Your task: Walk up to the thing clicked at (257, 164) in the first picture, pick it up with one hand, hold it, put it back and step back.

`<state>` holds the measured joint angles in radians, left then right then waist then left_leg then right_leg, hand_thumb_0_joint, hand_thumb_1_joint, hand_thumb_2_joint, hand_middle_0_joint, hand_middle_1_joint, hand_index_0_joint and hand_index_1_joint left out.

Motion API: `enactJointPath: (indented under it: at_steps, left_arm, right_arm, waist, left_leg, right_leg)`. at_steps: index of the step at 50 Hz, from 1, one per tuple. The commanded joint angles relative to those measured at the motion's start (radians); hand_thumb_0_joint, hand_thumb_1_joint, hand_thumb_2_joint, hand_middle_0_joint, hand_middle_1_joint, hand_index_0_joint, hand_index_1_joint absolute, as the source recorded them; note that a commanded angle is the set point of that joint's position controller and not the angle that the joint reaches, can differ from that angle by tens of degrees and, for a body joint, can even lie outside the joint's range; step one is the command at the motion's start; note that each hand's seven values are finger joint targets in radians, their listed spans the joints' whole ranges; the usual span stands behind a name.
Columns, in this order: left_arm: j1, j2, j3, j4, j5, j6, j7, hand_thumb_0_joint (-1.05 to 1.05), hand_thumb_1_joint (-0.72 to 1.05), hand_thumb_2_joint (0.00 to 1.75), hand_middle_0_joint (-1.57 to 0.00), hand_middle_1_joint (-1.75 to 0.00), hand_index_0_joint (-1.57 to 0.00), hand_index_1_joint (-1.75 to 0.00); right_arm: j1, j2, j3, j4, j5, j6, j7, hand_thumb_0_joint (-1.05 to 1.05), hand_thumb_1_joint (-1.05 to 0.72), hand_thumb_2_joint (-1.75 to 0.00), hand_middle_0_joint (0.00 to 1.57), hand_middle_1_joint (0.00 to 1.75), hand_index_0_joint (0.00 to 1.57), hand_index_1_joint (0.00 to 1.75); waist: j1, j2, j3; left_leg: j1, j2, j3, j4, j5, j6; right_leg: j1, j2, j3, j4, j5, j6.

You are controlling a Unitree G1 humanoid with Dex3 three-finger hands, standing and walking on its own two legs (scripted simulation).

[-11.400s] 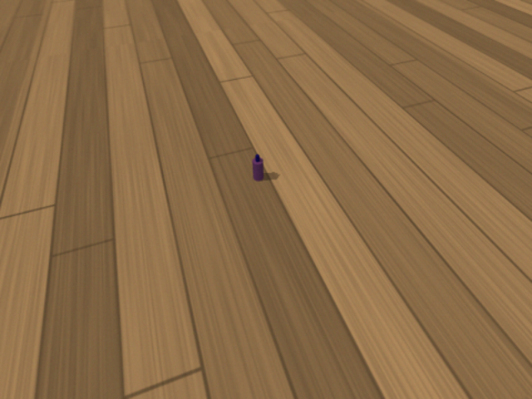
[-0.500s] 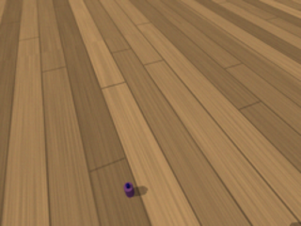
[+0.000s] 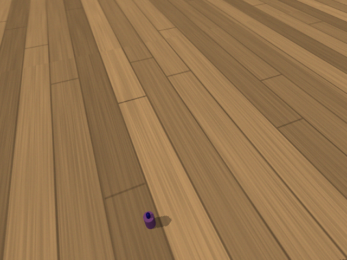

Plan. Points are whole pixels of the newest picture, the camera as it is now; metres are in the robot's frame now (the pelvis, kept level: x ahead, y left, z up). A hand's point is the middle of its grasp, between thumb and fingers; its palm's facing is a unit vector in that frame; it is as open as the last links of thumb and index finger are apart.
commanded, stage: stand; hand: left
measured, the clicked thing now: (149, 219) +0.42 +0.17 -0.70
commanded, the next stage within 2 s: go down in 0.02 s
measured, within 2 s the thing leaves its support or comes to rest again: neither
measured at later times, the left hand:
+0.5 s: hand out of the picture +0.14 +0.26 -0.16, palm faces +0.04 -0.94 -0.35, open 13.8 cm
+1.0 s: hand out of the picture +0.13 +0.27 -0.19, palm faces +0.05 -0.95 -0.32, open 16.7 cm
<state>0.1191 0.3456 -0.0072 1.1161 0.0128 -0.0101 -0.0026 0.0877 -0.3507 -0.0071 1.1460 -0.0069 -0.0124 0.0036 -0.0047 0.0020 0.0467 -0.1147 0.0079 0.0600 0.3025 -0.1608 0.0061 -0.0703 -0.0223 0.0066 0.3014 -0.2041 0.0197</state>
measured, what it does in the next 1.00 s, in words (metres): lowers itself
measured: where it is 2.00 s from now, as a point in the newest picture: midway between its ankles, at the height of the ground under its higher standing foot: outside the picture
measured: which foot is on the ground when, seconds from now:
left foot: down 0.00-1.00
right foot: down 0.00-1.00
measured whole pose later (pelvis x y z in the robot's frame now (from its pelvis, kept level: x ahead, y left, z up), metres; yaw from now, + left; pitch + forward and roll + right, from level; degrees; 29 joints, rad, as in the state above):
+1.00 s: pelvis +0.00 -0.01 -0.08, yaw +2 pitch +15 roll -2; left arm 0.27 0.36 0.21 0.44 0.04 0.23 -0.12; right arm 0.22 -0.25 -0.01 0.56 0.01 -0.13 -0.08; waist -0.03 0.01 -0.11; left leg -0.81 0.03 -0.02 1.02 -0.48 0.00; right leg -0.72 -0.01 -0.05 0.99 -0.53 0.00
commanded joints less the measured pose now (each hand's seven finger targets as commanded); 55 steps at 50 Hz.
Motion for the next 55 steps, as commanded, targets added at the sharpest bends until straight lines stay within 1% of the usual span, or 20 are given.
enactJointPath:
  at_steps: [1,5,6,7,8,9,10,11,12,14,15,16,18,21,27,34,37,44,46,55]
  left_arm:
    - [-0.038,0.216,0.038,-0.054,-0.001,-0.023,0.017,0.00,0.90,0.90,-0.20,-0.30,-0.20,-0.30]
    - [-0.036,0.216,0.040,-0.052,-0.003,-0.021,0.016,0.00,0.90,0.90,-0.20,-0.30,-0.20,-0.30]
    - [-0.032,0.219,0.039,-0.053,-0.002,-0.022,0.017,0.00,0.82,0.82,-0.12,-0.22,-0.12,-0.22]
    - [-0.383,0.044,0.046,-0.404,-0.045,-0.118,0.029,0.00,0.74,0.74,-0.04,-0.14,-0.04,-0.14]
    - [-0.519,0.123,0.083,-0.345,-0.039,-0.108,0.036,0.00,0.66,0.66,-0.02,-0.09,-0.02,-0.09]
    - [-0.301,0.205,0.144,-0.124,-0.018,-0.062,0.042,0.00,0.58,0.58,-0.02,-0.10,-0.02,-0.10]
    - [-0.230,0.180,0.148,-0.069,-0.011,-0.045,0.026,0.00,0.50,0.50,-0.02,-0.13,-0.02,-0.13]
    - [-0.269,0.202,0.150,-0.115,0.011,-0.048,0.012,0.00,0.42,0.42,-0.02,-0.13,-0.01,-0.13]
    - [-0.312,0.280,0.202,-0.182,0.031,-0.056,0.008,0.00,0.34,0.36,-0.02,-0.15,-0.01,-0.16]
    - [-0.100,0.245,0.234,-0.095,0.069,-0.032,-0.017,0.00,0.22,0.32,-0.03,-0.16,-0.03,-0.16]
    - [-0.047,0.206,0.224,-0.085,0.076,-0.019,-0.028,0.00,0.18,0.30,-0.03,-0.14,-0.03,-0.14]
    - [-0.065,0.221,0.243,-0.163,0.081,-0.012,-0.028,0.00,0.10,0.26,-0.05,-0.14,-0.05,-0.14]
    - [-0.095,0.220,0.238,-0.230,0.081,0.020,-0.026,0.00,0.01,0.23,-0.05,-0.13,-0.05,-0.13]
    - [-0.096,0.204,0.233,-0.281,0.073,0.073,-0.028,0.00,-0.18,0.17,-0.07,-0.11,-0.06,-0.12]
    - [-0.086,0.180,0.231,-0.422,0.049,0.101,-0.056,0.00,-0.43,0.16,-0.07,-0.13,-0.06,-0.14]
    - [0.015,0.224,0.280,-0.639,0.049,0.105,-0.072,0.00,-0.46,0.16,-0.08,-0.13,-0.05,-0.15]
    - [0.096,0.215,0.285,-0.679,0.051,0.139,-0.073,0.00,-0.45,0.16,-0.07,-0.12,-0.05,-0.14]
    - [0.136,0.214,0.298,-0.759,0.038,0.202,-0.088,0.00,-0.43,0.15,-0.07,-0.10,-0.05,-0.12]
    - [0.163,0.198,0.285,-0.786,0.031,0.207,-0.100,0.00,-0.44,0.14,-0.07,-0.10,-0.05,-0.11]
    - [0.247,0.204,0.321,-0.884,0.008,0.201,-0.116,0.00,-0.42,0.12,-0.07,-0.09,-0.05,-0.10]
  right_arm:
    - [-0.045,-0.207,-0.038,-0.064,0.000,-0.020,-0.010,0.00,-0.90,-0.90,0.20,0.30,0.20,0.30]
    - [-0.037,-0.207,-0.037,-0.062,-0.002,-0.019,-0.010,0.00,-0.90,-0.90,0.20,0.30,0.20,0.30]
    - [-0.038,-0.206,-0.037,-0.065,-0.001,-0.019,-0.009,0.00,-0.93,-0.90,0.20,0.29,0.20,0.29]
    - [0.015,-0.040,0.008,-0.360,0.063,-0.064,-0.025,0.00,-0.92,-0.91,0.20,0.30,0.20,0.30]
    - [0.063,-0.074,-0.003,-0.312,0.063,-0.065,-0.034,0.00,-0.92,-0.91,0.20,0.30,0.20,0.30]
    - [0.099,-0.104,-0.011,-0.290,0.061,-0.055,-0.040,0.00,-0.91,-0.91,0.20,0.30,0.20,0.30]
    - [0.112,-0.101,-0.026,-0.318,0.059,-0.046,-0.036,0.00,-0.92,-0.91,0.20,0.30,0.20,0.30]
    - [0.125,-0.103,-0.042,-0.342,0.050,-0.048,-0.039,0.00,-0.93,-0.91,0.20,0.30,0.20,0.30]
    - [0.140,-0.108,-0.059,-0.360,0.045,-0.056,-0.047,0.00,-0.91,-0.91,0.20,0.30,0.20,0.30]
    - [0.171,-0.101,-0.075,-0.400,0.028,-0.061,-0.040,0.00,-0.89,-0.90,0.20,0.30,0.20,0.30]
    - [0.181,-0.093,-0.079,-0.417,0.027,-0.060,-0.036,0.00,-0.87,-0.90,0.20,0.30,0.20,0.30]
    - [0.175,-0.091,-0.083,-0.446,0.029,-0.061,-0.037,0.00,-0.87,-0.89,0.20,0.30,0.20,0.30]
    - [0.147,-0.084,-0.079,-0.489,0.032,-0.061,-0.041,0.00,-0.85,-0.89,0.20,0.30,0.20,0.30]
    - [0.113,-0.078,-0.072,-0.546,0.039,-0.067,-0.041,0.00,-0.82,-0.88,0.20,0.30,0.20,0.30]
    - [0.147,-0.067,-0.072,-0.587,0.035,-0.098,-0.049,0.00,-0.77,-0.87,0.20,0.30,0.20,0.30]
    - [0.159,-0.061,-0.078,-0.642,0.030,-0.135,-0.067,0.00,-0.77,-0.87,0.20,0.30,0.20,0.30]
    - [0.157,-0.058,-0.075,-0.652,0.030,-0.140,-0.076,0.00,-0.77,-0.87,0.20,0.30,0.20,0.30]
    - [0.147,-0.051,-0.070,-0.687,0.024,-0.157,-0.089,0.00,-0.77,-0.87,0.20,0.30,0.20,0.30]
    - [0.148,-0.048,-0.069,-0.701,0.023,-0.162,-0.090,0.00,-0.77,-0.87,0.20,0.30,0.20,0.30]
    - [0.145,-0.039,-0.072,-0.744,0.017,-0.178,-0.084,0.00,-0.79,-0.87,0.20,0.30,0.20,0.30]
  waist:
    - [-0.001,-0.019,-0.093]
    - [-0.001,-0.010,-0.070]
    - [-0.001,-0.012,-0.074]
    - [-0.114,0.019,0.031]
    - [-0.075,-0.017,-0.043]
    - [-0.059,-0.026,-0.015]
    - [-0.032,-0.030,-0.007]
    - [-0.032,-0.034,-0.081]
    - [-0.019,0.006,-0.181]
    - [0.013,0.015,-0.285]
    - [0.023,-0.012,-0.294]
    - [0.037,0.013,-0.333]
    - [0.035,0.073,-0.314]
    - [0.008,0.032,-0.228]
    - [-0.025,0.009,-0.241]
    - [-0.024,0.067,-0.367]
    - [-0.018,0.058,-0.364]
    - [-0.032,0.056,-0.340]
    - [-0.038,0.064,-0.353]
    - [-0.026,0.059,-0.415]
  left_leg:
    - [0.081,0.143,-0.114,-0.019,0.195,0.015]
    - [0.060,0.135,-0.112,-0.034,0.158,0.011]
    - [0.059,0.138,-0.115,-0.033,0.160,0.010]
    - [-0.103,-0.002,-0.005,0.041,0.005,0.011]
    - [-0.081,-0.004,-0.008,0.056,-0.015,0.014]
    - [-0.119,-0.011,-0.012,0.072,-0.035,0.015]
    - [-0.153,-0.005,-0.010,0.100,-0.023,0.013]
    - [-0.154,-0.006,-0.012,0.134,-0.007,0.015]
    - [-0.124,-0.004,-0.019,0.153,0.032,0.011]
    - [-0.150,-0.015,-0.031,0.220,0.121,0.003]
    - [-0.179,-0.020,-0.031,0.245,0.138,0.006]
    - [-0.161,-0.023,-0.031,0.246,0.158,0.003]
    - [-0.169,-0.021,-0.037,0.239,0.139,-0.007]
    - [-0.255,-0.009,-0.048,0.266,0.034,-0.004]
    - [-0.333,0.002,-0.054,0.364,-0.028,0.004]
    - [-0.352,0.010,-0.067,0.487,0.038,0.003]
    - [-0.378,0.007,-0.067,0.524,0.065,0.009]
    - [-0.459,0.010,-0.078,0.585,0.050,0.011]
    - [-0.466,0.011,-0.080,0.605,0.058,0.013]
    - [-0.531,0.013,-0.091,0.692,0.086,0.019]
  right_leg:
    - [-0.029,-0.117,0.083,-0.042,0.214,-0.034]
    - [-0.036,-0.116,0.084,-0.052,0.176,-0.034]
    - [-0.033,-0.115,0.081,-0.051,0.172,-0.035]
    - [-0.255,0.023,-0.007,0.019,0.086,-0.030]
    - [-0.196,0.018,-0.017,0.024,0.055,-0.027]
    - [-0.217,0.024,-0.026,0.033,0.019,-0.035]
    - [-0.234,0.029,-0.034,0.063,0.008,-0.039]
    - [-0.250,0.030,-0.028,0.090,0.015,-0.042]
    - [-0.232,0.025,-0.023,0.122,0.066,-0.042]
    - [-0.207,0.023,-0.028,0.195,0.138,-0.045]
    - [-0.198,0.023,-0.030,0.216,0.154,-0.043]
    - [-0.181,0.027,-0.030,0.225,0.169,-0.044]
    - [-0.224,0.030,-0.033,0.227,0.130,-0.048]
    - [-0.310,0.036,-0.041,0.241,0.024,-0.047]
    - [-0.424,0.039,-0.041,0.346,-0.031,-0.042]
    - [-0.503,0.032,-0.036,0.466,0.019,-0.037]
    - [-0.506,0.031,-0.035,0.483,0.044,-0.031]
    - [-0.576,0.033,-0.043,0.538,0.026,-0.029]
    - [-0.590,0.032,-0.043,0.557,0.034,-0.029]
    - [-0.647,0.036,-0.049,0.633,0.058,-0.026]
